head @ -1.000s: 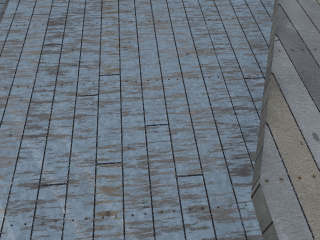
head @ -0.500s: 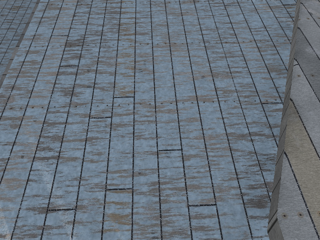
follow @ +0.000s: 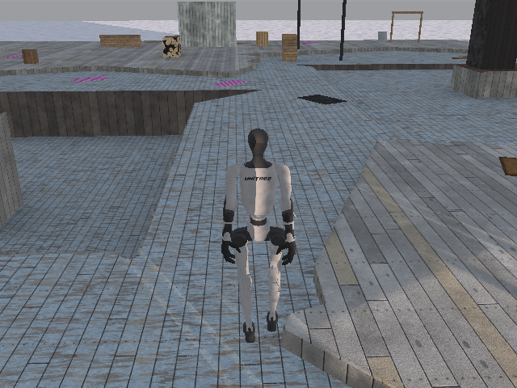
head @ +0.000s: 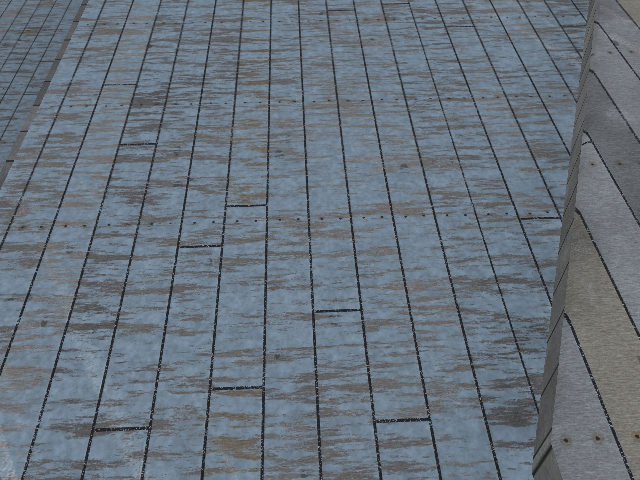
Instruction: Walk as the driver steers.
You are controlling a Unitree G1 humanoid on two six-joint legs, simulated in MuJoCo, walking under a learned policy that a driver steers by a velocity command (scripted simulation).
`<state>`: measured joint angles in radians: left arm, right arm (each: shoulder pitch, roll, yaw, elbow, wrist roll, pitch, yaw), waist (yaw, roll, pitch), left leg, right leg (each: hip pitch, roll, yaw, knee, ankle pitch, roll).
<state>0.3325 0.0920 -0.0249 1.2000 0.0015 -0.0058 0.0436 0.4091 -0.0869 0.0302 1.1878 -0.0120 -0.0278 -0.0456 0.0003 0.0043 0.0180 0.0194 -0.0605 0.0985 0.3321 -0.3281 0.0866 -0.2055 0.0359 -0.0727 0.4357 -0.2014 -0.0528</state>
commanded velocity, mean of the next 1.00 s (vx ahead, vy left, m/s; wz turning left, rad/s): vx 0.41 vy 0.00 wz -0.02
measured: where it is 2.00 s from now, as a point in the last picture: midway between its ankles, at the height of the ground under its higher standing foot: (375, 308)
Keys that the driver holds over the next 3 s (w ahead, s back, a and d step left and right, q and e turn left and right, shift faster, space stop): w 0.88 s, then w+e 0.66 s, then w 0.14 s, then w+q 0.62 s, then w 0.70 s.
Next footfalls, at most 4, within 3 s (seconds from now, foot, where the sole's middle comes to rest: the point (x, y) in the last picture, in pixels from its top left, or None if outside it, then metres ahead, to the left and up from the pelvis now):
0.36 right None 0.26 -0.13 -0.78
0.92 left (302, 459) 0.58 0.07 -0.78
1.48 right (390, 357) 0.83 -0.14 -0.78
2.08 left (378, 251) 1.18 -0.13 -0.78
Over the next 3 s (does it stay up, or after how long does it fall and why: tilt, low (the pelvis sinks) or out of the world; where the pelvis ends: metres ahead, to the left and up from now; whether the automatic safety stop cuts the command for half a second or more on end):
stays up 1.51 -0.24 0.01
